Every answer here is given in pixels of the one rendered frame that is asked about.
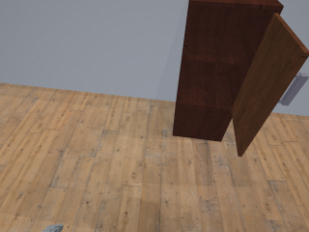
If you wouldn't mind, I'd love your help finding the cupboard door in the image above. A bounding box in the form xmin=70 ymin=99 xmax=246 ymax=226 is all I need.
xmin=231 ymin=13 xmax=309 ymax=157

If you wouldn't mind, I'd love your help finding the handle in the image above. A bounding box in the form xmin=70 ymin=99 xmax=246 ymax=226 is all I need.
xmin=278 ymin=72 xmax=309 ymax=106

